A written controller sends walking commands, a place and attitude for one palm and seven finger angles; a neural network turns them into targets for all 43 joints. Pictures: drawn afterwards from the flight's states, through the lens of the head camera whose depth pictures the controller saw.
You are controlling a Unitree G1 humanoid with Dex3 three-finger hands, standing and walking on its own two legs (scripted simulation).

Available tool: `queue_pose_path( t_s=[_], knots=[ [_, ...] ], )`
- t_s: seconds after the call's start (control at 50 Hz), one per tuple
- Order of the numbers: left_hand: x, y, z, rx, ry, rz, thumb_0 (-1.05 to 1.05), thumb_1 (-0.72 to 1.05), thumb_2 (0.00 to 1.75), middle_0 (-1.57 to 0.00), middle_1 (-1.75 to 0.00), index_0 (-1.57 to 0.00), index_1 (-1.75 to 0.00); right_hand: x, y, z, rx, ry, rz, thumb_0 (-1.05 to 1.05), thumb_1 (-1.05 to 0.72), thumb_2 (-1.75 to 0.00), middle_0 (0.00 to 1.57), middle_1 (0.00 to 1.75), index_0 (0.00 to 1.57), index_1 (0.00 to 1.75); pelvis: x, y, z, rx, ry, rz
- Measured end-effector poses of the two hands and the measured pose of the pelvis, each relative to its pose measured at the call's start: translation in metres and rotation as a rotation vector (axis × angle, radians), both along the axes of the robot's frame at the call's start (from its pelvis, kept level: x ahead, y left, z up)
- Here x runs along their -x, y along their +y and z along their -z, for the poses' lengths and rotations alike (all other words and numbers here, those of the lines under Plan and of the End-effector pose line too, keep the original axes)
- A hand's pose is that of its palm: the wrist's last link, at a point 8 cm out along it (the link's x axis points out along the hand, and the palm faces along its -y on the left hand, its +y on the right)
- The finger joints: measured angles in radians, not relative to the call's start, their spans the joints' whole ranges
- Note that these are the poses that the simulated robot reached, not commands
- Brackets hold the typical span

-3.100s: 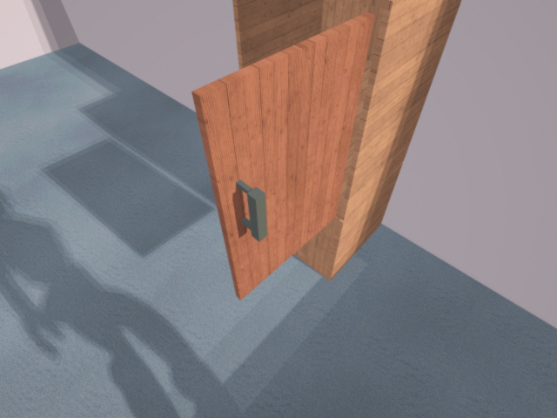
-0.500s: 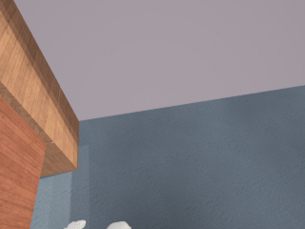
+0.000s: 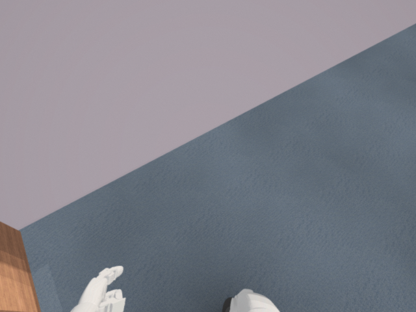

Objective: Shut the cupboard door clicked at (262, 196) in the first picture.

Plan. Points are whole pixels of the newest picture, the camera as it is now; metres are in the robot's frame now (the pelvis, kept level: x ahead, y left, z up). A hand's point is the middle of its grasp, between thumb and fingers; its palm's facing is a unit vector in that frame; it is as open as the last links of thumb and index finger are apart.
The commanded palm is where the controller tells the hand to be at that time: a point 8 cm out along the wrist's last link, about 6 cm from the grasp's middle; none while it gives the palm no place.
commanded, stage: walk to a spot facing it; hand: left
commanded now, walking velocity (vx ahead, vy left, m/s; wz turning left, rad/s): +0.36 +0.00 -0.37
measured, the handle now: out of the picture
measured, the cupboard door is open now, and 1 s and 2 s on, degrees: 87 87 87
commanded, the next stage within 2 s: turn to face it in 0.72 s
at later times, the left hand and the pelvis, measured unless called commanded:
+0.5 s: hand (134, 275) +0.21 +0.17 -0.16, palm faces -0.04 -0.98 -0.18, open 7.4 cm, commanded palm none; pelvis +0.25 -0.01 +0.01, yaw -10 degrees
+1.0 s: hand (206, 120) +0.65 +0.01 -0.13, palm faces -0.36 -0.90 -0.25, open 7.4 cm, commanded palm none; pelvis +0.45 -0.12 +0.02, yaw -19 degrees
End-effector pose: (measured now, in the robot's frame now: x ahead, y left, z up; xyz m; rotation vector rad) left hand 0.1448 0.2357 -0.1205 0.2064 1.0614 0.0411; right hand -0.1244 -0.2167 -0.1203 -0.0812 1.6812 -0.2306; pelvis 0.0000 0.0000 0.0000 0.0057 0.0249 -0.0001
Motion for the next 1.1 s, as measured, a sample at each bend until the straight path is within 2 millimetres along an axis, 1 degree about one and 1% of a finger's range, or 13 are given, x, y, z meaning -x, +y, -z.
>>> queue_pose_path(
  t_s=[0.04, 0.08, 0.16, 0.22, 0.4, 0.46, 0.5, 0.58, 0.68, 0.8, 0.9, 0.98, 1.1],
  knots=[
    [-0.017, -0.01, -0.001, -0.01, -0.023, -0.004, 0.0, 0.91, 0.9, -0.2, -0.3, -0.2, -0.29, -0.022, -0.01, 0.006, 0.0, 0.001, 0.019, 0.01, -0.9, -0.9, 0.21, 0.3, 0.2, 0.3, -0.014, -0.008, 0.001, -0.001, -0.013, 0.011],
    [-0.023, -0.017, -0.005, -0.019, 0.001, -0.007, 0.0, 0.91, 0.9, -0.2, -0.3, -0.2, -0.3, -0.061, -0.022, 0.007, 0.012, -0.06, 0.019, 0.01, -0.9, -0.9, 0.21, 0.3, 0.2, 0.3, -0.029, -0.013, -0.006, 0.001, -0.018, 0.021],
    [-0.023, -0.029, -0.013, -0.027, 0.097, -0.006, 0.0, 0.91, 0.9, -0.2, -0.3, -0.2, -0.3, -0.162, -0.04, -0.001, 0.037, -0.265, 0.002, 0.01, -0.9, -0.9, 0.2, 0.3, 0.2, 0.3, -0.062, -0.021, -0.022, -0.002, -0.005, 0.055],
    [-0.026, -0.026, -0.019, -0.045, 0.14, -0.036, -0.01, 0.94, 0.9, -0.2, -0.3, -0.2, -0.3, -0.235, -0.047, -0.009, 0.041, -0.406, -0.02, 0.01, -0.91, -0.9, 0.2, 0.3, 0.2, 0.3, -0.089, -0.025, -0.029, -0.004, 0.005, 0.079],
    [-0.038, -0.019, -0.012, -0.035, 0.306, -0.104, 0.0, 0.92, 0.9, -0.2, -0.3, -0.2, -0.3, -0.424, -0.042, -0.025, 0.029, -0.641, -0.106, 0.0, -0.91, -0.9, 0.2, 0.3, 0.2, 0.3, -0.184, -0.02, -0.026, 0.002, -0.007, 0.127],
    [-0.048, -0.016, -0.002, -0.025, 0.381, -0.115, 0.0, 0.91, 0.9, -0.2, -0.3, -0.2, -0.3, -0.477, -0.035, -0.025, 0.04, -0.69, -0.125, 0.0, -0.9, -0.9, 0.2, 0.3, 0.2, 0.3, -0.222, -0.014, -0.018, -0.005, -0.014, 0.149],
    [-0.062, -0.013, 0.008, -0.017, 0.428, -0.105, 0.0, 0.91, 0.9, -0.2, -0.3, -0.2, -0.3, -0.5, -0.033, -0.022, 0.064, -0.726, -0.121, 0.0, -0.9, -0.9, 0.2, 0.3, 0.2, 0.3, -0.246, -0.01, -0.009, 0.003, -0.016, 0.178],
    [-0.124, -0.013, 0.009, -0.018, 0.424, -0.039, 0.01, 0.91, 0.9, -0.2, -0.3, -0.2, -0.3, -0.496, -0.034, -0.02, 0.086, -0.675, -0.056, 0.0, -0.9, -0.9, 0.2, 0.3, 0.2, 0.3, -0.281, -0.011, -0.013, -0.013, -0.026, 0.224],
    [-0.24, -0.031, -0.006, -0.012, 0.279, 0.056, 0.01, 0.91, 0.9, -0.2, -0.3, -0.19, -0.29, -0.448, -0.044, -0.017, 0.112, -0.475, 0.083, -0.01, -0.93, -0.9, 0.21, 0.3, 0.2, 0.3, -0.323, -0.021, -0.028, -0.005, -0.018, 0.271],
    [-0.381, -0.081, -0.019, -0.034, 0.125, 0.223, 0.0, 0.91, 0.9, -0.2, -0.3, -0.19, -0.29, -0.392, -0.066, -0.011, 0.114, -0.245, 0.229, -0.01, -0.93, -0.9, 0.2, 0.3, 0.2, 0.3, -0.373, -0.05, -0.027, -0.01, -0.011, 0.339],
    [-0.481, -0.138, -0.015, -0.072, -0.014, 0.334, 0.0, 0.91, 0.9, -0.2, -0.3, -0.19, -0.29, -0.373, -0.082, 0.008, 0.07, -0.097, 0.326, 0.0, -0.92, -0.9, 0.2, 0.3, 0.2, 0.3, -0.416, -0.094, -0.005, -0.027, -0.017, 0.366],
    [-0.509, -0.17, -0.022, -0.063, -0.048, 0.33, 0.0, 0.91, 0.9, -0.2, -0.3, -0.19, -0.29, -0.404, -0.098, 0.008, 0.053, -0.076, 0.342, 0.0, -0.91, -0.9, 0.2, 0.3, 0.2, 0.3, -0.441, -0.113, -0.011, -0.008, -0.031, 0.341],
    [-0.503, -0.197, -0.02, 0.001, 0.027, 0.259, 0.0, 0.91, 0.9, -0.2, -0.3, -0.2, -0.3, -0.502, -0.119, -0.003, 0.032, -0.215, 0.279, 0.0, -0.91, -0.9, 0.2, 0.3, 0.19, 0.3, -0.476, -0.132, -0.028, -0.003, -0.023, 0.275]
  ],
)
